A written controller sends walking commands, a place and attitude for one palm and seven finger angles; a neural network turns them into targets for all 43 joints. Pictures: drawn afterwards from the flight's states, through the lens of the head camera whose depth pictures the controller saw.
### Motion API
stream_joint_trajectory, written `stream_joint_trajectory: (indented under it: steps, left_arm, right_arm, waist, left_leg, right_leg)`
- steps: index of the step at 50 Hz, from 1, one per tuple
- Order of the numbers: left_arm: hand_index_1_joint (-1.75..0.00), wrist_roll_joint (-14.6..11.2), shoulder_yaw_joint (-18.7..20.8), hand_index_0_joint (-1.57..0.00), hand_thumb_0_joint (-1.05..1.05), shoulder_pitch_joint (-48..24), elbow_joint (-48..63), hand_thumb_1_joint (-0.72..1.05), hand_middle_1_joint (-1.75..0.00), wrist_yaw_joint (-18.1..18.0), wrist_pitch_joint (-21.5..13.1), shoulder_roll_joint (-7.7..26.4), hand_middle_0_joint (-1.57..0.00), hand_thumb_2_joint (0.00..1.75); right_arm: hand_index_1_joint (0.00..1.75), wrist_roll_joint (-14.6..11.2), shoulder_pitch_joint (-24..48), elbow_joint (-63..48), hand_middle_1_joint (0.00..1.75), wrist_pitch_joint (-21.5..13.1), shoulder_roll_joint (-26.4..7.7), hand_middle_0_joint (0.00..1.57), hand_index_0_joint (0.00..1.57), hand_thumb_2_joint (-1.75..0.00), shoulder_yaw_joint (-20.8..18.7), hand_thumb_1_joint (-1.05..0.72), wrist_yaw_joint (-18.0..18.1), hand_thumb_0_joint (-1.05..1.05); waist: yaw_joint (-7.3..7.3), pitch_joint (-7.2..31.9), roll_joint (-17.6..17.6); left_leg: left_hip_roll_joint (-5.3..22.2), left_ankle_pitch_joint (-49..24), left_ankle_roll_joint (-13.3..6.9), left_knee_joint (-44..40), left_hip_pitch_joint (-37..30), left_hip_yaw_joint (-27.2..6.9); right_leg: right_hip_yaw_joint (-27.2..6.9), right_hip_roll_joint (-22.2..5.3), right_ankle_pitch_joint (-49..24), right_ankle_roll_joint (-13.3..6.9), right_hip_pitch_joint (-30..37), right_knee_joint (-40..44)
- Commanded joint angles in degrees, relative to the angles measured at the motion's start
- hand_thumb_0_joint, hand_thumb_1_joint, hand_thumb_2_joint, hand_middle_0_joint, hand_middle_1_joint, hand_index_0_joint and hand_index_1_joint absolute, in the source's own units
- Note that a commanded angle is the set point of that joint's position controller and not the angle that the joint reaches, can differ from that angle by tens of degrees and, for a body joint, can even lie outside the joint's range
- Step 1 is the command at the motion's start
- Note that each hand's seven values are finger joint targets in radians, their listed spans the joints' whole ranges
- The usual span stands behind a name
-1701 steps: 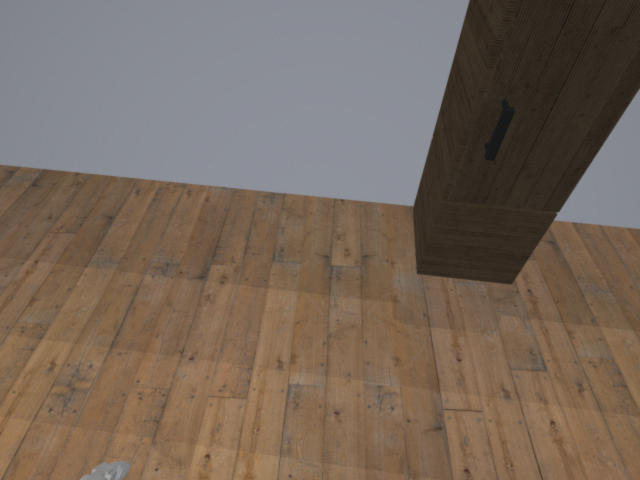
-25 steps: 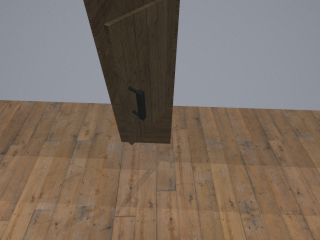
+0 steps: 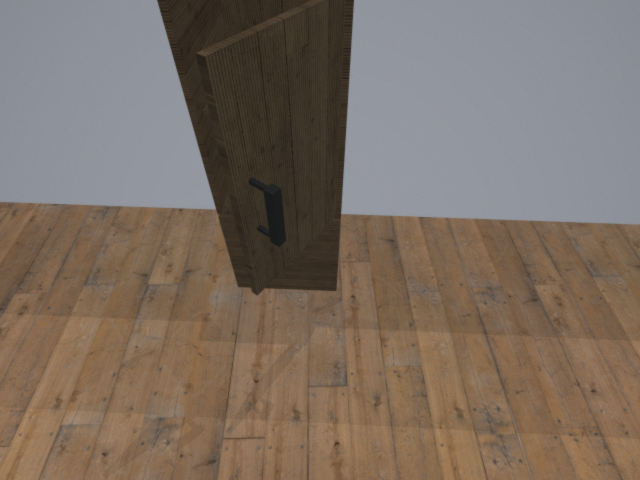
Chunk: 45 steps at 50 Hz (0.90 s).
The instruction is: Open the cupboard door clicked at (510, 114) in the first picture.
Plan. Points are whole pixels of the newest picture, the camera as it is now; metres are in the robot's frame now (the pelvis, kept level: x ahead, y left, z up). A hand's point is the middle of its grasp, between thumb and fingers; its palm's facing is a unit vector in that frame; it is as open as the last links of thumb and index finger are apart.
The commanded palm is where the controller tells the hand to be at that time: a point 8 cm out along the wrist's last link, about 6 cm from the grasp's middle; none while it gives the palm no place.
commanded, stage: walk to a spot facing it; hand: left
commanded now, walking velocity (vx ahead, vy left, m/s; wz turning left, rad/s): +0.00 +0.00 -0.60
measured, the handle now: (267, 212) +0.60 +0.14 -0.07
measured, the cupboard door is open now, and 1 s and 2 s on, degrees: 56 56 56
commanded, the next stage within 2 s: none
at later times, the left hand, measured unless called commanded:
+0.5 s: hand out of the picture +0.11 +0.20 -0.17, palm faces -0.20 -0.94 -0.29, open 7.3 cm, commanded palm none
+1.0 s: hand (255, 468) +0.17 +0.11 -0.18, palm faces -0.50 -0.85 -0.17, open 7.3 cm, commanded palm none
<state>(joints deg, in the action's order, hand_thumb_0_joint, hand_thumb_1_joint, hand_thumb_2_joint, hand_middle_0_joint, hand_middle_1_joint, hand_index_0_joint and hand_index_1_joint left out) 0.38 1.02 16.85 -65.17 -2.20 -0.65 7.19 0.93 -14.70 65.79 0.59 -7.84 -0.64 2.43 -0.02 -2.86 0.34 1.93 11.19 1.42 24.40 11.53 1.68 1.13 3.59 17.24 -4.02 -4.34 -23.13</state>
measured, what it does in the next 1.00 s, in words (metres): steps on the spot, turning right: right foot, then left foot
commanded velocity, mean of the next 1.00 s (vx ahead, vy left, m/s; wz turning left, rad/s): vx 0.00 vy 0.00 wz -0.60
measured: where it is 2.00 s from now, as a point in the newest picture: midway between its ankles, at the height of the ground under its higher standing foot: outside the picture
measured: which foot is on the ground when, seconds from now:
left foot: down 0.00-0.54, up 0.56-0.86, down 0.88-1.00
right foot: down 0.00-0.26, up 0.28-0.52, down 0.54-0.88, up 0.90-1.00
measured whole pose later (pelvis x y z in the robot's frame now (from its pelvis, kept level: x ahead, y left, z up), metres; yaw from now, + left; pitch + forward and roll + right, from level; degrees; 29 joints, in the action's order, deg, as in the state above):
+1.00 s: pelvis +0.00 -0.02 -0.01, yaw -34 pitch +1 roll -2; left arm 1.7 5.8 9.2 -52.4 1.6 3.5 14.3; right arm 1.7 -9.8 50.1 0.5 -10.7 -1.6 2.0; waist -1.3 -5.5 -3.4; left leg 4.2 17.2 0.3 31.7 15.9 3.7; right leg -2.5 3.4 26.2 1.9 -29.0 -61.9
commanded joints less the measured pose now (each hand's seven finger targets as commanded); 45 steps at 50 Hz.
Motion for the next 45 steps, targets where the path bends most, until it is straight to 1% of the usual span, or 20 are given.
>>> stream_joint_trajectory:
  steps: [1, 6, 10, 12, 13, 15, 17, 20, 23, 25, 26, 27, 28, 29, 31, 35, 41, 42, 44, 45]
  left_arm:
    - [-0.3, 0.2, 2.6, -0.2, 0.0, 4.0, 1.8, 0.9, -0.3, -0.3, 0.8, 8.2, -0.2, 0.9]
    - [-0.3, 0.6, 4.5, -0.2, 0.0, 1.9, 4.2, 0.9, -0.3, 0.2, 1.7, 10.4, -0.2, 0.9]
    - [-0.3, 0.6, 5.2, -0.2, 0.0, -0.4, 6.1, 0.9, -0.3, 0.4, 1.9, 11.0, -0.2, 0.9]
    - [-0.3, 0.5, 5.2, -0.2, 0.0, -1.8, 7.8, 0.9, -0.3, 0.9, 2.1, 9.3, -0.2, 0.9]
    - [-0.3, 0.3, 5.0, -0.2, 0.0, -2.9, 8.8, 0.9, -0.3, 1.2, 2.2, 8.0, -0.2, 0.9]
    - [-0.3, 0.7, 5.5, -0.2, 0.0, -4.2, 9.9, 0.9, -0.3, 1.7, 2.7, 8.9, -0.2, 0.9]
    - [-0.3, 0.9, 5.7, -0.2, 0.0, -4.7, 10.7, 0.9, -0.3, 2.7, 3.0, 8.1, -0.2, 0.9]
    - [-0.3, 0.9, 5.2, -0.2, 0.0, -4.0, 11.6, 0.9, -0.3, 3.4, 3.2, 7.0, -0.2, 0.9]
    - [-0.3, 0.9, 5.1, -0.2, 0.0, -4.0, 12.4, 0.9, -0.3, 3.5, 2.9, 7.8, -0.2, 0.9]
    - [-0.3, 1.0, 5.6, -0.2, 0.0, 0.0, 11.6, 0.9, -0.3, 3.4, 2.4, 10.1, -0.2, 0.9]
    - [-0.3, 1.6, 6.5, -0.2, 0.0, 2.1, 11.3, 0.9, -0.3, 2.8, 1.7, 15.0, -0.2, 0.9]
    - [-0.3, 1.8, 7.8, -0.2, 0.0, 2.8, 11.4, 0.9, -0.3, 1.8, 1.5, 21.4, -0.2, 0.9]
    - [-0.3, 1.0, 7.5, -0.2, 0.0, 4.4, 11.2, 0.9, -0.3, 1.3, 1.4, 21.6, -0.2, 0.9]
    - [-0.3, 0.9, 7.4, -0.2, 0.0, 2.6, 12.0, 0.9, -0.3, 1.0, 1.6, 20.2, -0.2, 0.9]
    - [-0.3, 1.2, 6.8, -0.2, 0.0, -2.5, 13.4, 0.9, -0.3, 0.4, 1.5, 17.1, -0.2, 0.9]
    - [-0.3, 1.4, 6.5, -0.2, 0.0, -3.5, 14.9, 0.9, -0.3, 0.4, 1.5, 16.7, -0.2, 0.9]
    - [-0.3, 1.2, 6.6, -0.2, 0.0, -6.7, 16.2, 0.9, -0.3, 1.2, 2.2, 16.5, -0.2, 0.9]
    - [-0.3, 0.8, 6.4, -0.2, 0.0, -8.0, 16.6, 0.9, -0.3, 1.3, 2.3, 15.3, -0.2, 0.9]
    - [-0.3, 0.1, 5.0, -0.2, 0.0, -6.7, 18.6, 0.9, -0.3, 2.4, 2.4, 9.8, -0.2, 0.9]
    - [-0.3, 0.8, 5.3, -0.2, 0.0, -9.1, 18.9, 0.9, -0.3, 2.7, 2.6, 12.3, -0.2, 0.9]
  right_arm:
    - [0.3, 0.1, -3.2, -2.3, 0.3, 0.6, -5.7, 0.2, 0.2, -0.9, -1.9, -0.9, 1.0, 0.0]
    - [0.3, 0.1, -1.2, -5.4, 0.3, 1.4, -5.9, 0.2, 0.2, -0.9, -3.3, -0.9, 1.0, 0.0]
    - [0.3, 0.0, -1.9, -7.1, 0.3, 1.2, -6.3, 0.2, 0.2, -0.9, -3.9, -0.9, 1.1, 0.0]
    - [0.3, 0.6, -4.3, -7.0, 0.3, 0.6, -9.4, 0.2, 0.2, -0.9, -4.3, -0.9, 1.3, 0.0]
    - [0.3, 1.0, -6.0, -7.0, 0.3, 0.2, -11.7, 0.2, 0.2, -0.9, -4.7, -0.9, 1.5, 0.0]
    - [0.3, 1.2, -5.7, -8.0, 0.3, -0.5, -11.5, 0.2, 0.2, -0.9, -4.3, -0.9, 1.6, 0.0]
    - [0.3, 1.3, -0.8, -10.4, 0.3, -0.7, -12.2, 0.2, 0.2, -0.9, -4.3, -0.9, 1.4, 0.0]
    - [0.3, 1.6, 2.4, -11.9, 0.3, -0.5, -13.2, 0.2, 0.2, -0.9, -4.7, -0.9, 0.9, 0.0]
    - [0.3, 1.4, 2.7, -12.8, 0.3, 0.0, -14.3, 0.2, 0.2, -0.9, -5.2, -0.9, 0.2, 0.0]
    - [0.3, 0.8, 4.3, -13.8, 0.3, 0.4, -14.5, 0.2, 0.2, -0.9, -5.6, -0.9, -0.2, 0.0]
    - [0.3, 0.2, 4.6, -15.2, 0.3, 0.7, -11.5, 0.2, 0.2, -0.9, -5.3, -0.9, -0.5, 0.0]
    - [0.3, -0.1, 7.3, -18.4, 0.3, 0.9, -7.8, 0.2, 0.2, -0.9, -4.3, -0.9, -1.0, 0.0]
    - [0.3, -0.1, 8.4, -18.6, 0.3, 1.4, -9.6, 0.2, 0.2, -0.9, -4.3, -0.9, -0.8, 0.0]
    - [0.3, -0.2, 9.0, -19.0, 0.3, 1.4, -8.9, 0.2, 0.2, -0.9, -4.6, -0.9, -1.2, 0.0]
    - [0.3, -0.2, 9.2, -18.1, 0.3, 1.4, -9.3, 0.2, 0.2, -0.9, -4.5, -0.9, -0.7, 0.0]
    - [0.3, -0.6, 9.0, -18.0, 0.3, 1.4, -7.9, 0.2, 0.2, -0.9, -4.2, -0.9, -0.8, 0.0]
    - [0.3, -0.9, 3.6, -17.8, 0.3, 0.4, -8.3, 0.2, 0.2, -0.9, -4.1, -0.9, -0.2, 0.0]
    - [0.3, -0.9, 0.4, -16.9, 0.3, -0.2, -9.3, 0.2, 0.2, -0.9, -4.2, -0.9, 0.0, 0.0]
    - [0.3, 0.4, -2.0, -17.7, 0.3, -1.0, -18.4, 0.2, 0.2, -0.9, -5.8, -0.9, 0.5, 0.0]
    - [0.3, 0.9, -1.7, -17.9, 0.3, -0.8, -18.8, 0.2, 0.2, -0.9, -5.3, -0.9, 0.9, 0.0]
  waist:
    - [0.37, -2.3, -1.6]
    - [0.46, -2.1, -5.6]
    - [1.56, -1.4, -2.5]
    - [2.24, -0.2, 8.2]
    - [2.59, 0.2, 16.0]
    - [1.72, 0.6, 11.8]
    - [-0.25, 0.2, 6.7]
    - [-1.06, 2.7, 8.4]
    - [-0.77, 3.3, 10.1]
    - [-3.24, 4.8, 5.7]
    - [-4.53, 4.9, -7.9]
    - [-5.82, 3.2, -23.0]
    - [-6.48, 4.2, -17.8]
    - [-5.1, 2.3, -11.2]
    - [-2.61, 4.7, -14.8]
    - [-1.65, 7.0, -7.6]
    - [1.37, 4.6, -8.0]
    - [3.1, 5.8, -6.1]
    - [3.13, 5.8, 21.1]
    - [3.6, 3.6, 14.4]
  left_leg:
    - [4.4, -5.6, -2.2, 2.7, -1.8, -0.5]
    - [2.4, 3.7, -0.9, 9.1, 2.1, 2.3]
    - [3.8, 2.2, -0.9, 6.9, -1.6, 1.3]
    - [12.3, -7.5, -4.4, 0.3, -8.5, -5.8]
    - [20.3, -12.2, -9.0, -5.6, -9.2, -12.6]
    - [25.1, -12.9, -13.0, -9.0, -5.5, -13.1]
    - [23.1, -10.1, -11.6, -8.7, -2.9, -7.0]
    - [19.8, -10.5, -8.6, -6.1, -2.7, 1.8]
    - [19.3, -8.1, -6.8, -1.5, -1.4, 5.2]
    - [16.2, -3.9, -3.1, 7.5, 2.1, 8.9]
    - [10.1, 8.1, 0.2, 19.1, 9.7, 11.7]
    - [2.3, 27.8, 2.2, 33.6, 21.6, 9.9]
    - [3.0, 27.1, 1.3, 40.7, 22.2, 1.8]
    - [4.2, 23.5, 1.1, 41.6, 23.4, 0.7]
    - [3.8, 18.0, 1.7, 42.4, 23.6, -1.8]
    - [1.2, 14.9, 2.1, 32.6, 16.0, -0.6]
    - [-1.2, 8.4, 1.0, 11.5, 3.2, -0.9]
    - [-0.3, 3.7, 0.8, 3.3, -4.6, -1.5]
    - [24.3, 0.7, -8.0, -10.7, -11.1, -27.4]
    - [27.5, -4.5, -12.3, -10.0, -4.8, -27.8]
  right_leg:
    - [-9.0, -9.5, -20.9, 0.8, -7.7, 3.1]
    - [-15.7, -12.1, -22.7, -2.1, -8.9, 3.0]
    - [-17.1, -10.8, -24.0, -3.0, -12.9, -0.4]
    - [-10.4, -3.3, -14.5, 0.1, -20.1, -8.8]
    - [-4.2, -0.1, 3.2, 1.8, -23.3, -20.4]
    - [-4.3, -3.2, 16.0, 3.2, -24.8, -38.4]
    - [-3.3, -5.5, 13.2, 3.7, -24.9, -39.0]
    - [0.5, -6.2, 10.4, 4.3, -20.6, -30.5]
    - [3.2, -5.4, 7.8, 4.2, -15.5, -20.2]
    - [4.1, -4.5, -4.1, 3.7, -7.5, -7.8]
    - [-8.0, -11.5, -14.3, 0.9, -2.1, 1.7]
    - [-27.9, -24.0, -30.3, -5.7, -0.9, 5.2]
    - [-27.7, -24.9, -31.3, -9.1, -0.8, 4.2]
    - [-24.3, -23.4, -29.8, -9.7, -1.9, 2.9]
    - [-21.3, -17.8, -34.3, -8.1, -0.2, -1.2]
    - [-20.7, -15.6, -31.2, -7.5, -3.5, -0.9]
    - [-23.6, -12.3, -20.7, -4.8, -12.3, -1.5]
    - [-22.0, -10.2, -17.2, -2.4, -17.2, -4.2]
    - [-6.3, 1.7, 17.4, 4.6, -31.7, -26.1]
    - [-6.8, -1.1, 18.3, 5.3, -30.9, -36.8]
